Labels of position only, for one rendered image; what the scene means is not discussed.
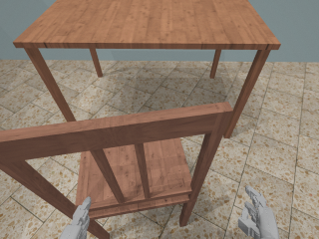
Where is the table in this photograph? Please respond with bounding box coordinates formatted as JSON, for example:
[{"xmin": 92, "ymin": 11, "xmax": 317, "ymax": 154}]
[{"xmin": 12, "ymin": 0, "xmax": 281, "ymax": 138}]

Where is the chair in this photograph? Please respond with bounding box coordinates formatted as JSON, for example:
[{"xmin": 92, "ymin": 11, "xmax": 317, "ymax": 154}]
[{"xmin": 0, "ymin": 102, "xmax": 233, "ymax": 239}]

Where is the robot left hand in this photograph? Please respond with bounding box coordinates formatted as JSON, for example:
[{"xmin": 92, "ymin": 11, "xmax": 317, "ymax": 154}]
[{"xmin": 59, "ymin": 196, "xmax": 92, "ymax": 239}]

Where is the robot right hand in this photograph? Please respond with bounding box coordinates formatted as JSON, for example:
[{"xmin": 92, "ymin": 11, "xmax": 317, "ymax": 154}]
[{"xmin": 238, "ymin": 185, "xmax": 280, "ymax": 239}]

